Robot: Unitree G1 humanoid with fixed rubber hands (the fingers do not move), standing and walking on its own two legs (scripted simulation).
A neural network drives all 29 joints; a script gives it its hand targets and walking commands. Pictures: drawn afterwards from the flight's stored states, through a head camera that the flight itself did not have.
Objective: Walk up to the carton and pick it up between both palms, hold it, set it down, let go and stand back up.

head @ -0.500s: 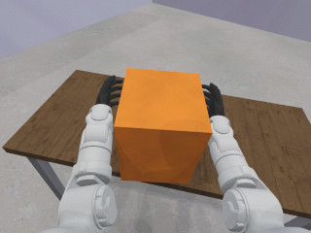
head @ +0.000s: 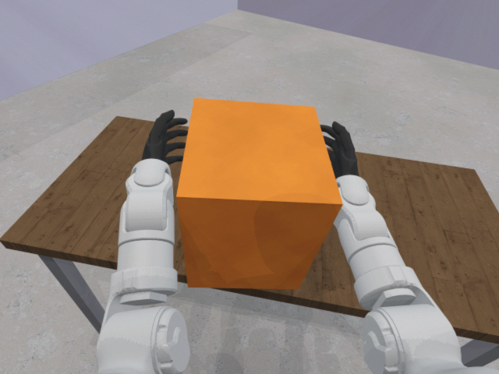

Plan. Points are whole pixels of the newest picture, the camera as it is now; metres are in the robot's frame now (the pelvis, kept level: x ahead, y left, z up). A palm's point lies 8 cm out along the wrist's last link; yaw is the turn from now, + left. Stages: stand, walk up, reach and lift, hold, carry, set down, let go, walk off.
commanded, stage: reach and lift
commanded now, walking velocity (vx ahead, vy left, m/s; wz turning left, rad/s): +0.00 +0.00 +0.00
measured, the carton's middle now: (249, 199) +0.38 -0.01 +0.10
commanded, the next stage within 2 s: hold in 1.24 s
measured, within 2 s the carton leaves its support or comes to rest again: neither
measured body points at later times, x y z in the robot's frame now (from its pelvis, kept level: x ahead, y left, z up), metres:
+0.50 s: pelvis +0.00 +0.00 +0.00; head -0.04 +0.03 +0.45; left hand +0.40 +0.14 +0.20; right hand +0.38 -0.16 +0.18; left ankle +0.02 +0.12 -0.75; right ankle +0.01 -0.12 -0.75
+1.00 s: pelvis +0.00 +0.00 +0.00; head -0.05 +0.03 +0.44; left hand +0.39 +0.14 +0.22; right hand +0.38 -0.16 +0.20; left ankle +0.02 +0.12 -0.75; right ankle +0.01 -0.12 -0.75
